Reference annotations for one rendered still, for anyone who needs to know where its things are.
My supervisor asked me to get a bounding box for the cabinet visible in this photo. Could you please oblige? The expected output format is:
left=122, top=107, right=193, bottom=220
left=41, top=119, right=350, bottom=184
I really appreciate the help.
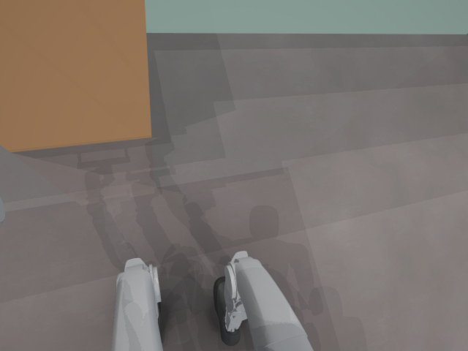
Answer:
left=0, top=0, right=151, bottom=153

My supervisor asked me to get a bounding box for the robot right shin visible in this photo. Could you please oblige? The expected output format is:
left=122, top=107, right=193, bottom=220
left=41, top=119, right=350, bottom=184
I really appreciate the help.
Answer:
left=224, top=251, right=262, bottom=331

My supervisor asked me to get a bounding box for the left robot thigh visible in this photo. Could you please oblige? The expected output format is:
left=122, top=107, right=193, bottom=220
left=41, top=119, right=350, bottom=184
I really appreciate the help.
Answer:
left=111, top=264, right=163, bottom=351

